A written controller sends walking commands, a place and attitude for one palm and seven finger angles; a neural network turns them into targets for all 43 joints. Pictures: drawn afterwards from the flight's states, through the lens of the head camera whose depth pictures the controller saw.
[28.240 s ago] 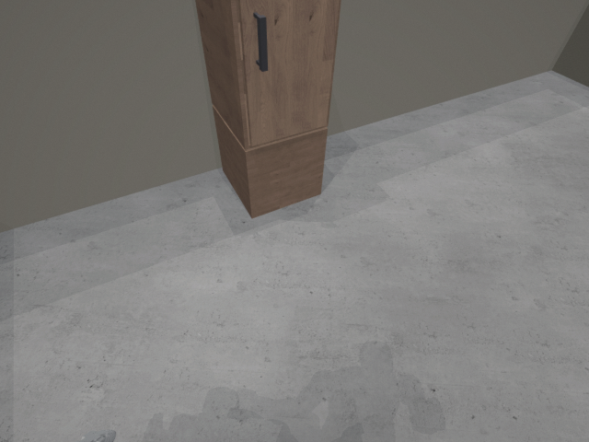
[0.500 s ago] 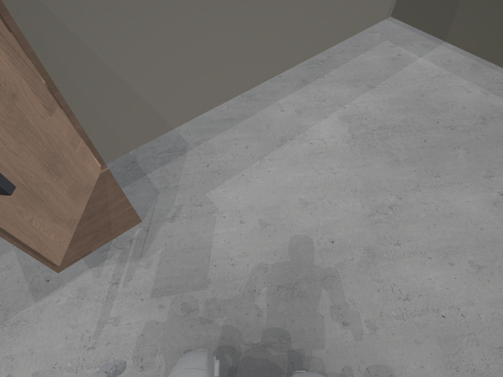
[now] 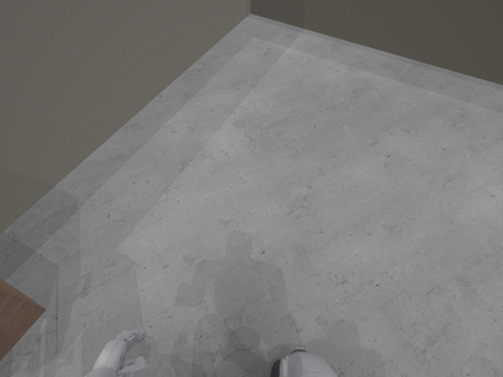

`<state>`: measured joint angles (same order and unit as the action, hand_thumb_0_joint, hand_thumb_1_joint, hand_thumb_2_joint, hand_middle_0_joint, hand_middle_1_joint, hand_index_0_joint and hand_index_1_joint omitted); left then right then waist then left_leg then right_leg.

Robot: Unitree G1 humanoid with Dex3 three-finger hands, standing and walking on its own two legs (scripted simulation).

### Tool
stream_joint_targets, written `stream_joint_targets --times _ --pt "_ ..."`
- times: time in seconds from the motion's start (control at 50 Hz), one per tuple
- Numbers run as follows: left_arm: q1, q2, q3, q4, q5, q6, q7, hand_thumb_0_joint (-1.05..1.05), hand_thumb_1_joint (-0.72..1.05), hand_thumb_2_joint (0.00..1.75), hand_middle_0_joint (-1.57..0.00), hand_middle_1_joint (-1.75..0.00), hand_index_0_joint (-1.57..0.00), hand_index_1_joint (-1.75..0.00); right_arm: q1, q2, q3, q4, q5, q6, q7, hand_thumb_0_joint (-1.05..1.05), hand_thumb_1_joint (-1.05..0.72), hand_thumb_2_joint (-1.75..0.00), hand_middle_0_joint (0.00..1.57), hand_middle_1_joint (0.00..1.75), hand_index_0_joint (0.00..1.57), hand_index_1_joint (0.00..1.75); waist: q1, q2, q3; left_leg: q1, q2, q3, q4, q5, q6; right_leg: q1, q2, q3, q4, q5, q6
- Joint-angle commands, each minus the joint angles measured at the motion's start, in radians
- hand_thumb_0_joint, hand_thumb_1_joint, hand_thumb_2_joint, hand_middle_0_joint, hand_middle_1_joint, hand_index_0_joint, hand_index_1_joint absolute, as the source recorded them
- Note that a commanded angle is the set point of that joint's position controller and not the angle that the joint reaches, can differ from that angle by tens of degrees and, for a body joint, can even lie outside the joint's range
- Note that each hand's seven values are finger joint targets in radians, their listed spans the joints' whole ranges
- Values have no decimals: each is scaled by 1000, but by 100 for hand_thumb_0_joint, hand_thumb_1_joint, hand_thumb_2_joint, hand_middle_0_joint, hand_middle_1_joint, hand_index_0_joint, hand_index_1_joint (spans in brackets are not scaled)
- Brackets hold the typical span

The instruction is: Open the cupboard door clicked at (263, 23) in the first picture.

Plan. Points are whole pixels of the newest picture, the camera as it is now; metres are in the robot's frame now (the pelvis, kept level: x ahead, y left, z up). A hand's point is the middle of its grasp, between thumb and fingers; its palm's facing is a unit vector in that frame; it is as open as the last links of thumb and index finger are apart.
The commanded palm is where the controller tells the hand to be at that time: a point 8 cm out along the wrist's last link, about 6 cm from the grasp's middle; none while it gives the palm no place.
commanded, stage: walk to a spot facing it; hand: left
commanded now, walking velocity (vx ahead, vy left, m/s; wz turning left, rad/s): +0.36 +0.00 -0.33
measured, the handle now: out of the picture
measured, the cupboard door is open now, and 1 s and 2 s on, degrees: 48 48 48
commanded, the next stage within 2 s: turn to face it in 1.02 s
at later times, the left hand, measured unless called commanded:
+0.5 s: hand (156, 336) +0.21 +0.18 -0.18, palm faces -0.06 -0.98 -0.20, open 7.3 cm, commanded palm none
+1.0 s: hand (225, 194) +0.52 +0.06 -0.15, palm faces -0.18 -0.96 -0.20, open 7.3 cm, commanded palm none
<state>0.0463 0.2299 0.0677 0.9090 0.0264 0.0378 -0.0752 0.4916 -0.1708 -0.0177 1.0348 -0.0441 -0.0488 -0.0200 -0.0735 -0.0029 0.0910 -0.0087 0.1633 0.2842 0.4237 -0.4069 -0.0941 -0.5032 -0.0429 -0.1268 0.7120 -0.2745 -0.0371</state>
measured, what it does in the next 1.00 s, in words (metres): walks ahead: right foot, then left foot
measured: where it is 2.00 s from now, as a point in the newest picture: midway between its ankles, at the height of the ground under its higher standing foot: (286, 235)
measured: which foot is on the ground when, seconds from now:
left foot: down 0.00-0.04, up 0.06-0.44, down 0.46-0.78, up 0.80-1.00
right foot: up 0.00-0.02, down 0.04-0.46, up 0.48-0.76, down 0.78-1.00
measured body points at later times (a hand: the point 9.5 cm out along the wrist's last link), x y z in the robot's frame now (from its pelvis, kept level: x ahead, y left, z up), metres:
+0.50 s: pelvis +0.23 -0.01 -0.01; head +0.26 -0.01 +0.44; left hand +0.22 +0.23 -0.16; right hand +0.34 -0.27 -0.13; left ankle +0.32 +0.10 -0.73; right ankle +0.09 -0.10 -0.70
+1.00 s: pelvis +0.45 -0.12 +0.01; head +0.48 -0.12 +0.46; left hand +0.53 +0.11 -0.14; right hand +0.40 -0.35 -0.14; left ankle +0.51 +0.02 -0.68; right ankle +0.40 -0.19 -0.73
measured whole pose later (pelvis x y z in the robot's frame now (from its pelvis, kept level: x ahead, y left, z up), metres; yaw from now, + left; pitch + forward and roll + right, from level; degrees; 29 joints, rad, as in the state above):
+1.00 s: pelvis +0.45 -0.12 +0.01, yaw -13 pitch +1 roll +1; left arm 0.27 0.18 0.06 1.05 0.02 -0.07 0.00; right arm 0.28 -0.18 -0.06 1.07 -0.03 -0.02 0.01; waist -0.02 -0.02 0.03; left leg -0.49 0.12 0.10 0.90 -0.32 -0.04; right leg -0.16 -0.01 -0.12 0.40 -0.26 -0.06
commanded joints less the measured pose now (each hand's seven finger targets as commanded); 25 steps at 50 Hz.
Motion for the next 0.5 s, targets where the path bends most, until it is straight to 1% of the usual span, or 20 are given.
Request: stream_joint_targets --times 0.0,0.02,0.04,0.06,0.08,0.1,0.14,0.16,0.22,0.26,0.3,0.32,0.34,0.36,0.38,0.4,0.42,0.44,0.46,0.48 --pt "437 242 74 53 8 -72 35 0 90 90 -20 -30 -20 -30 -68 -132 -27 -96 44 -21 10 0 -90 -90 20 30 20 30 264 -210 -307 -546 -2 10 662 191 57 855 -221 385 -265 -92 -166" --pt "471 302 82 71 -19 -66 50 0 90 90 -20 -30 -20 -30 -162 -115 -30 -147 47 -22 5 0 -90 -90 20 30 20 30 257 -261 -282 -736 -84 -129 920 -231 47 818 -404 733 -425 37 -240" --pt "390 270 73 45 -22 -62 68 0 90 90 -20 -30 -20 -30 -218 -139 -43 -149 38 -16 2 0 -90 -90 20 30 20 30 228 -142 -178 -773 -29 -261 970 -137 57 660 -392 692 -449 -18 -251" --pt "294 211 57 22 -18 -66 76 0 90 90 -20 -30 -20 -30 -230 -118 -45 -138 33 -15 3 0 -90 -90 20 30 20 30 169 -124 -115 -758 14 -282 944 -46 52 530 -354 606 -455 -15 -237" --pt "221 154 39 2 -15 -74 79 0 90 90 -20 -30 -20 -30 -213 -113 -46 -115 23 -6 4 0 -90 -90 20 30 20 30 118 -89 -86 -679 39 -290 861 11 43 406 -299 479 -461 50 -204" --pt "179 124 31 -5 -10 -81 79 0 90 90 -20 -30 -20 -30 -176 -90 -44 -91 17 9 8 0 -90 -90 20 30 20 30 79 -93 -83 -601 35 -271 787 43 36 318 -251 386 -473 95 -182" --pt "159 111 31 6 0 -93 79 0 90 90 -20 -30 -20 -30 -120 -62 -44 -65 16 23 16 0 -90 -90 20 30 20 30 38 -106 -100 -511 12 -238 655 78 34 261 -198 302 -482 110 -168" --pt "169 110 33 14 -3 -98 74 0 90 90 -20 -30 -20 -30 -124 -56 -43 -61 15 27 22 0 -90 -90 20 30 20 30 39 -103 -103 -508 -2 -224 613 123 34 256 -174 282 -495 92 -167" --pt "218 92 35 43 -6 -109 68 0 90 90 -20 -30 -20 -30 -227 -57 -50 -100 14 23 33 0 -90 -90 20 30 20 30 60 -87 -48 -553 -12 -229 487 193 33 290 -171 304 -525 56 -173" --pt "259 98 31 67 -7 -115 68 0 90 90 -20 -30 -20 -30 -298 -57 -50 -126 17 12 39 0 -90 -90 20 30 20 30 81 -74 -53 -556 -28 -229 379 198 39 361 -176 319 -507 128 -177" --pt "287 102 26 85 -8 -116 69 0 90 90 -20 -30 -20 -30 -368 -62 -47 -149 20 4 43 0 -90 -90 20 30 20 30 98 -94 -40 -535 -50 -220 289 197 48 406 -182 320 -487 209 -166" --pt "293 109 26 91 -8 -116 71 0 90 90 -20 -30 -20 -30 -384 -62 -47 -155 22 -1 44 0 -90 -90 20 30 20 30 99 -103 -41 -512 -59 -218 249 196 53 427 -187 319 -471 241 -160" --pt "303 109 26 101 -7 -116 75 0 90 90 -20 -30 -20 -30 -386 -68 -49 -152 22 -6 43 0 -90 -90 20 30 20 30 97 -88 -52 -464 -70 -212 195 194 58 443 -187 325 -440 275 -151" --pt "292 117 28 102 -11 -115 76 0 90 90 -20 -30 -20 -30 -355 -79 -50 -140 21 -10 40 0 -90 -90 20 30 20 30 72 -83 -52 -389 -89 -191 136 222 63 429 -169 293 -403 317 -135" --pt "284 113 29 104 -15 -114 74 0 90 90 -20 -30 -20 -30 -295 -97 -51 -115 17 -16 34 0 -90 -90 20 30 20 30 41 -68 -71 -257 -117 -165 75 246 74 382 -133 256 -323 385 -113" --pt "284 89 25 99 -17 -114 74 0 90 90 -20 -30 -20 -30 -182 -144 -62 -76 12 -23 24 0 -90 -90 20 30 20 30 -10 0 -115 -25 -79 -222 38 245 107 245 -92 223 -142 408 -82" --pt "317 44 19 84 -22 -113 68 0 90 90 -20 -30 -20 -30 -23 -249 -87 -39 -7 -29 12 0 -90 -90 20 30 20 30 -60 185 -240 223 169 -546 2 192 210 20 18 129 147 140 -29" --pt "289 34 3 52 -20 -121 62 0 90 90 -20 -30 -20 -30 70 -305 -91 -29 -4 -17 6 0 -90 -90 20 30 20 30 -79 290 -264 268 345 -778 -123 180 308 -113 89 106 448 -267 -11" --pt "241 44 12 32 -9 -119 64 0 90 90 -20 -30 -20 -30 19 -291 -87 -39 0 -7 10 0 -90 -90 20 30 20 30 -65 149 -176 87 363 -782 -178 -31 331 -162 43 144 569 -299 -18" --pt "184 34 13 34 -1 -110 64 0 90 90 -20 -30 -20 -30 -58 -232 -75 -56 1 -10 9 0 -90 -90 20 30 20 30 -30 185 -68 -46 304 -739 -217 -109 294 -220 -4 166 612 -191 -13"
